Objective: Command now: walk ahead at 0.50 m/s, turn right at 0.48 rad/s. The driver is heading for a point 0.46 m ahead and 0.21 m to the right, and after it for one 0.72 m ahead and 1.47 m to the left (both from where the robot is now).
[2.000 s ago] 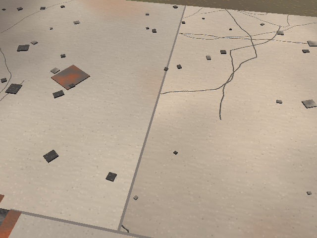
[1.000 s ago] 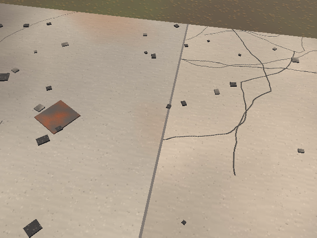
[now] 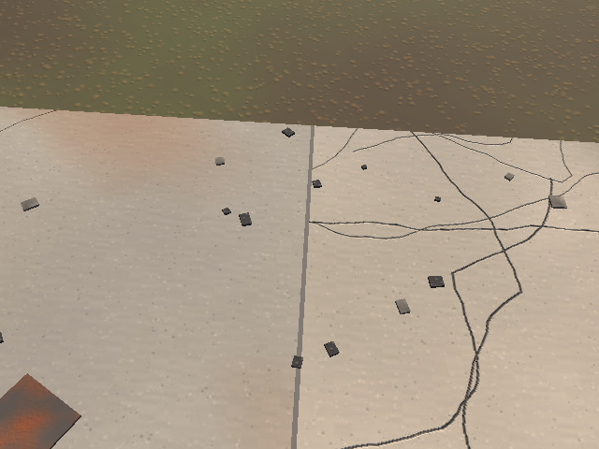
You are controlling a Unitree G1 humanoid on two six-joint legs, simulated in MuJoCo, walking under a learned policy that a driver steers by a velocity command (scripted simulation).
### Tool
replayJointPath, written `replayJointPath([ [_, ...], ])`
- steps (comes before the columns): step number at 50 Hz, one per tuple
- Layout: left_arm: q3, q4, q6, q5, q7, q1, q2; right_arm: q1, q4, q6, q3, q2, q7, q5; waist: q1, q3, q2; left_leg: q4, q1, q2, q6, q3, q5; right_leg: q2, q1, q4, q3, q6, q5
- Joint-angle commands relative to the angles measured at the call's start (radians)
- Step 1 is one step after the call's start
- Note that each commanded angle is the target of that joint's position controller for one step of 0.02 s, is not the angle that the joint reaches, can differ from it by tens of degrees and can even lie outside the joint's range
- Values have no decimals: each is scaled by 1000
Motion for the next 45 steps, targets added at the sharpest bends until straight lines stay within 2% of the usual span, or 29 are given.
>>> replayJointPath([
  [1,9,-58,11,8,-4,17,17,-34,-47,-15,-25,-132,-17,-5,32,15,111,-213,49,288,125,-162,186,-49,-111,-65,66,12,123],
  [6,-5,-115,6,15,-33,-134,1,3,-47,-1,-29,-160,-33,2,-10,59,95,-228,97,271,103,-22,229,-31,-107,-317,-19,16,294],
  [9,-16,-164,6,15,-53,-233,-9,63,-34,15,-35,-177,-35,12,-45,94,83,-200,196,297,99,21,269,-19,-137,-412,-67,1,271],
  [11,-18,-194,7,12,-67,-268,-5,79,-32,30,-40,-190,-34,21,-46,101,93,-156,262,315,91,46,349,-3,-135,-451,-101,-16,204],
  [12,-14,-206,8,11,-73,-267,5,70,-36,36,-43,-201,-34,25,-32,92,105,-117,279,319,82,63,458,16,-99,-467,-124,-30,160],
  [14,5,-214,12,10,-78,-207,44,45,-50,49,-52,-235,-38,34,23,26,149,25,300,321,63,90,806,86,42,-466,-184,-68,60],
  [15,24,-196,14,6,-77,-107,80,29,-57,57,-55,-248,-40,36,84,-30,163,171,287,311,52,100,930,130,172,-479,-205,-95,27],
  [16,57,-154,14,5,-68,59,137,5,-66,61,-52,-247,-40,41,174,-114,142,388,198,273,20,118,888,172,414,-561,-199,-134,99],
  [17,92,-120,24,8,-43,198,235,14,-90,52,-38,-207,-39,17,213,-200,6,715,-75,220,-30,118,489,33,715,-595,46,-193,88],
  [18,95,-149,12,6,-41,129,316,77,-153,14,4,-64,-24,4,80,-292,-223,1072,-507,-16,-86,-28,-367,-211,1002,-754,658,-395,-53],
  [19,65,-157,2,23,-47,176,227,-36,-177,-36,-9,-147,-6,44,153,-356,-89,1126,-613,7,-54,-240,-371,-238,1022,-866,754,-378,-81],
  [20,48,-151,-12,31,-48,148,169,-107,-198,-53,-14,-165,1,74,146,-232,-50,1088,-669,52,-23,-235,-295,-207,933,-854,593,-327,2],
  [21,37,-162,-22,23,-50,73,132,-103,-188,-57,-12,-155,-5,58,90,-142,48,983,-617,101,-15,-238,-217,-157,765,-849,455,-288,111],
  [22,24,-177,-26,21,-47,5,94,-92,-173,-47,-23,-169,-13,33,53,-107,55,890,-538,134,-22,-237,-180,-116,635,-855,356,-255,196],
  [23,17,-193,-27,29,-43,-29,83,-69,-169,-30,-30,-174,-12,26,22,-88,41,844,-469,152,-30,-242,-153,-93,543,-875,316,-247,242],
  [24,18,-197,-29,29,-38,-32,91,-63,-174,-15,-32,-170,-12,19,9,-80,44,799,-437,151,-45,-237,-138,-81,493,-893,304,-247,265],
  [25,16,-197,-32,30,-32,-37,99,-54,-170,-2,-30,-155,-12,15,-3,-65,47,762,-426,150,-63,-216,-121,-81,455,-897,254,-246,391],
  [28,15,-174,-33,40,-10,-8,112,-99,-179,14,-14,-112,-15,-1,5,-41,24,577,-402,131,-94,-170,29,-36,390,-884,87,-211,705],
  [31,6,-148,-25,41,-1,28,103,-176,-187,9,4,-88,-1,9,55,-52,-12,349,-319,92,-70,-137,288,11,393,-873,-14,-143,691],
  [33,2,-127,-25,48,1,43,106,-199,-191,8,6,-101,10,18,74,-59,-18,279,-291,76,-54,-143,375,-15,433,-868,-15,-129,636],
  [36,-1,-106,-22,54,2,15,108,-216,-203,11,1,-133,23,18,70,-43,-27,239,-321,63,-19,-161,271,-67,526,-816,-6,-125,627],
  [38,7,-105,-7,45,13,-10,128,-198,-216,8,-11,-170,36,13,47,-41,-35,220,-339,37,8,-147,144,-88,590,-719,-2,-113,706],
  [39,8,-112,3,36,22,-31,131,-135,-203,6,-21,-186,40,8,12,-64,-30,171,-279,13,23,-126,146,-73,602,-627,-15,-92,763],
  [40,7,-119,11,35,31,-24,130,-50,-186,4,-37,-223,40,3,-21,-111,8,114,-158,9,51,-144,320,-20,582,-474,-47,-50,746],
  [41,1,-150,11,58,34,-1,119,18,-193,7,-53,-288,34,-5,-18,-209,144,143,50,152,130,-351,717,77,426,-191,-95,14,438],
  [42,-23,-159,6,67,23,103,36,23,-206,20,-50,-311,29,-19,40,-316,355,123,332,374,348,-710,924,249,83,139,-64,86,-398],
  [43,-19,-144,5,49,8,102,93,17,-222,34,-35,-243,25,0,4,-399,245,71,343,363,351,-768,665,201,32,234,73,77,-428],
  [44,-11,-161,14,24,5,27,115,-47,-252,45,-31,-216,19,12,-2,-295,180,48,250,322,312,-684,448,164,-35,257,72,77,-358],
  [45,-9,-168,26,28,12,-21,115,-86,-265,60,-24,-193,11,24,4,-214,84,10,135,279,262,-622,273,131,-45,207,56,80,-297],
])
